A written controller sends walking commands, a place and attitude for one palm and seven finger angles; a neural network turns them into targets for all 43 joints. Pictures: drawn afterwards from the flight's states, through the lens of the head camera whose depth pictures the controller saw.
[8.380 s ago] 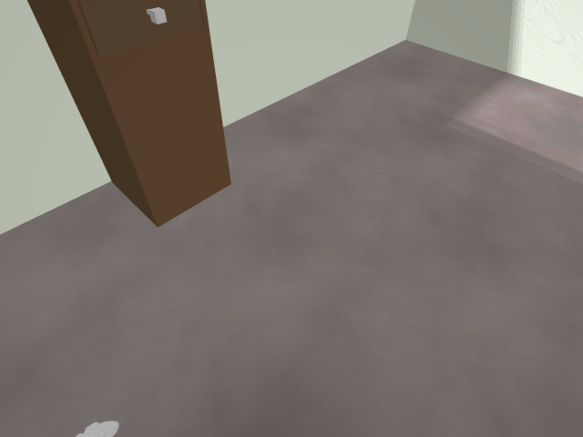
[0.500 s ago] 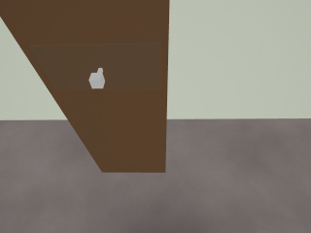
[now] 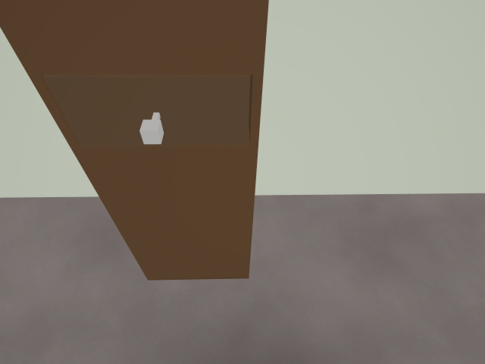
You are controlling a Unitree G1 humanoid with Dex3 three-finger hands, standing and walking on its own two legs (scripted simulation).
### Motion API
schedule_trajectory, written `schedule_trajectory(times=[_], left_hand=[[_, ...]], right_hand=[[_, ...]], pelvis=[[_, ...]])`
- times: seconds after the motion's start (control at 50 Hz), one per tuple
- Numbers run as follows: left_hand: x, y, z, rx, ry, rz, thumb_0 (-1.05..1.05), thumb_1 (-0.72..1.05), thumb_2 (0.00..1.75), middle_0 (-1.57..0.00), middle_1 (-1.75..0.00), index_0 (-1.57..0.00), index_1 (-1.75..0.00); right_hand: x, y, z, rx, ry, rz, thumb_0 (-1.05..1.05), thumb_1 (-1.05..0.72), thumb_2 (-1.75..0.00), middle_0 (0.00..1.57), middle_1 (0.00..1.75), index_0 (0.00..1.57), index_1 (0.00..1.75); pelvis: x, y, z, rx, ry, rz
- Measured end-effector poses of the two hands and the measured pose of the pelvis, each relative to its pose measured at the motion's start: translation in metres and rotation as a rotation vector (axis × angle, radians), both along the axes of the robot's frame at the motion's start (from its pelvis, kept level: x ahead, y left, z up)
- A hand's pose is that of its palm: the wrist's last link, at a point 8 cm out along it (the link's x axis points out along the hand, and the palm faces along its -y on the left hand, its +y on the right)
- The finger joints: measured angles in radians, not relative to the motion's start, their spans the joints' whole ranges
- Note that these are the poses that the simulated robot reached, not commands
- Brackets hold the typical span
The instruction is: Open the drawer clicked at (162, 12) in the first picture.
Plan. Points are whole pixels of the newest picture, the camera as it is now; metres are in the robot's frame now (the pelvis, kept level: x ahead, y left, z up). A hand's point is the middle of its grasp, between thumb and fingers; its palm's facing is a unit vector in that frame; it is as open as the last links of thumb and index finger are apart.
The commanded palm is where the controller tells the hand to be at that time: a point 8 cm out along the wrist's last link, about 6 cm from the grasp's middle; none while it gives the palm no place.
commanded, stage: look again from close up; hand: left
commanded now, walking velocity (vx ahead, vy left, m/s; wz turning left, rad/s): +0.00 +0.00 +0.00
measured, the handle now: (153, 126) +0.52 +0.22 +0.10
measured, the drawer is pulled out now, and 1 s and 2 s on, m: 0.00 0.00 0.00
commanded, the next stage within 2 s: raise the hand with hooked fingers in 0.46 s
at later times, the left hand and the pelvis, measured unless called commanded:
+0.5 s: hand out of the picture +0.00 +0.16 -0.17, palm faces +0.03 -0.97 -0.23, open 7.3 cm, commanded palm none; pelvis -0.01 -0.02 +0.00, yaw +0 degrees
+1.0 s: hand out of the picture +0.12 +0.18 -0.04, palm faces -0.07 -0.20 -0.98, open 8.7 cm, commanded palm +0.13 +0.20 +0.03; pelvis -0.04 -0.04 -0.02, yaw -2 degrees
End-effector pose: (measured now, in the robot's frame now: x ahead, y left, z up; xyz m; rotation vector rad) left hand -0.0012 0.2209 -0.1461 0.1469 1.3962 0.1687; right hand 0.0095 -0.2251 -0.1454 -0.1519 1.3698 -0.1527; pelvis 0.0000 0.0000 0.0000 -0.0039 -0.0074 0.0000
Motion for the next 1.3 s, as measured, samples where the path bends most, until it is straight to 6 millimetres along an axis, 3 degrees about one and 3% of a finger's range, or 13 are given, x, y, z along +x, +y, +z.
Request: schedule_trajectory(times=[0.3, 0.58, 0.62, 0.66, 0.74, 0.8, 0.84, 0.88, 0.98, 1.04, 1.1, 1.22, 1.3], left_hand=[[0.006, 0.001, 0.010, 0.039, -0.057, -0.025, 0.00, 0.91, 0.90, -0.20, -0.30, -0.19, -0.29], [-0.013, -0.026, 0.008, 0.024, -0.015, -0.002, 0.00, 0.92, 0.90, -0.20, -0.30, -0.20, -0.29], [0.008, -0.023, 0.022, 0.087, -0.129, -0.124, 0.01, 0.93, 0.90, -0.21, -0.30, -0.20, -0.30], [0.045, -0.014, 0.054, 0.207, -0.354, -0.178, 0.02, 0.93, 0.90, -0.21, -0.31, -0.20, -0.30], [0.118, -0.012, 0.133, 0.485, -0.728, -0.391, 0.02, 0.88, 0.88, -0.22, -0.33, -0.20, -0.33], [0.156, -0.019, 0.180, 0.733, -0.922, -0.600, 0.02, 0.82, 0.86, -0.22, -0.37, -0.20, -0.36], [0.163, -0.026, 0.195, 0.863, -0.977, -0.711, 0.01, 0.78, 0.84, -0.22, -0.39, -0.20, -0.39], [0.158, -0.033, 0.195, 0.934, -0.976, -0.803, 0.01, 0.74, 0.82, -0.22, -0.41, -0.20, -0.41], [0.116, -0.036, 0.166, 0.989, -0.845, -0.933, 0.00, 0.62, 0.78, -0.23, -0.49, -0.22, -0.48], [0.097, -0.025, 0.156, 1.038, -0.776, -0.961, 0.00, 0.54, 0.75, -0.24, -0.53, -0.23, -0.53], [0.102, -0.011, 0.167, 1.114, -0.822, -0.954, 0.00, 0.46, 0.72, -0.26, -0.58, -0.25, -0.58], [0.156, 0.000, 0.227, 1.261, -1.012, -0.905, 0.00, 0.31, 0.66, -0.27, -0.67, -0.27, -0.67], [0.189, 0.001, 0.256, 1.261, -1.004, -0.885, 0.00, 0.23, 0.62, -0.27, -0.73, -0.27, -0.73]], right_hand=[[-0.025, 0.012, -0.018, 0.080, -0.009, 0.000, 0.01, -0.91, -0.90, 0.20, 0.30, 0.20, 0.30], [-0.040, -0.013, -0.014, 0.066, 0.053, 0.001, 0.00, -0.91, -0.90, 0.20, 0.30, 0.20, 0.30], [-0.029, -0.022, -0.009, 0.028, -0.038, 0.004, 0.00, -0.91, -0.90, 0.20, 0.30, 0.20, 0.30], [-0.008, -0.033, -0.003, -0.018, -0.185, -0.005, 0.01, -0.90, -0.90, 0.20, 0.30, 0.20, 0.30], [0.053, -0.052, 0.011, -0.062, -0.478, 0.017, 0.01, -0.90, -0.90, 0.20, 0.30, 0.20, 0.30], [0.102, -0.061, 0.033, -0.077, -0.665, 0.058, 0.01, -0.90, -0.90, 0.20, 0.30, 0.20, 0.30], [0.128, -0.065, 0.050, -0.077, -0.748, 0.085, 0.01, -0.91, -0.90, 0.20, 0.30, 0.20, 0.30], [0.150, -0.066, 0.065, -0.070, -0.791, 0.118, 0.01, -0.91, -0.90, 0.20, 0.30, 0.20, 0.30], [0.187, -0.056, 0.084, -0.066, -0.777, 0.242, 0.01, -0.90, -0.90, 0.20, 0.30, 0.20, 0.30], [0.200, -0.042, 0.083, -0.068, -0.748, 0.314, 0.01, -0.90, -0.90, 0.20, 0.30, 0.20, 0.30], [0.205, -0.023, 0.074, -0.048, -0.734, 0.351, 0.01, -0.90, -0.90, 0.20, 0.30, 0.20, 0.30], [0.187, 0.016, 0.054, 0.056, -0.710, 0.308, 0.01, -0.90, -0.90, 0.20, 0.30, 0.20, 0.30], [0.163, 0.029, 0.044, 0.116, -0.646, 0.228, 0.01, -0.90, -0.90, 0.20, 0.30, 0.20, 0.30]], pelvis=[[-0.006, -0.006, -0.005, 0.017, -0.025, -0.001], [-0.011, -0.027, -0.003, 0.017, -0.014, 0.004], [-0.014, -0.029, -0.004, 0.020, -0.016, -0.017], [-0.017, -0.031, -0.006, 0.025, -0.014, -0.016], [-0.025, -0.031, -0.009, 0.033, 0.008, -0.009], [-0.032, -0.032, -0.014, 0.043, 0.040, -0.017], [-0.035, -0.033, -0.017, 0.049, 0.056, -0.034], [-0.037, -0.034, -0.018, 0.055, 0.069, -0.048], [-0.041, -0.038, -0.020, 0.057, 0.081, -0.041], [-0.042, -0.039, -0.023, 0.049, 0.082, -0.021], [-0.044, -0.037, -0.026, 0.036, 0.074, 0.001], [-0.041, -0.025, -0.026, 0.016, 0.040, 0.018], [-0.036, -0.015, -0.018, 0.022, 0.024, -0.005]])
